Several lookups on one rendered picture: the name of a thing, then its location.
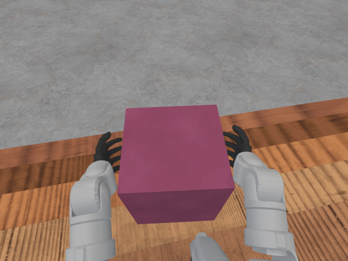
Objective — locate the right robot thigh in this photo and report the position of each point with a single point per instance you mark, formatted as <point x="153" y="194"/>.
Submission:
<point x="206" y="249"/>

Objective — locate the right robot hand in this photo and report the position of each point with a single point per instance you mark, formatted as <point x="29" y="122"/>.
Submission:
<point x="241" y="146"/>

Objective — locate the carton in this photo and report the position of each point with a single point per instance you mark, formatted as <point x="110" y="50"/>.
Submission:
<point x="174" y="164"/>

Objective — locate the left robot forearm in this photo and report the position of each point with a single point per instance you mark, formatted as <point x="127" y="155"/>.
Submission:
<point x="90" y="215"/>

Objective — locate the right robot shin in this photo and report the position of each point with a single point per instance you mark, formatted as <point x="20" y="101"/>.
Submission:
<point x="201" y="235"/>

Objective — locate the left robot hand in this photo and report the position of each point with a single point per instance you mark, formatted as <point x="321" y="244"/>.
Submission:
<point x="102" y="152"/>

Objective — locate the right robot forearm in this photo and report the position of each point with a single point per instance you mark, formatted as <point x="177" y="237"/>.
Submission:
<point x="266" y="220"/>

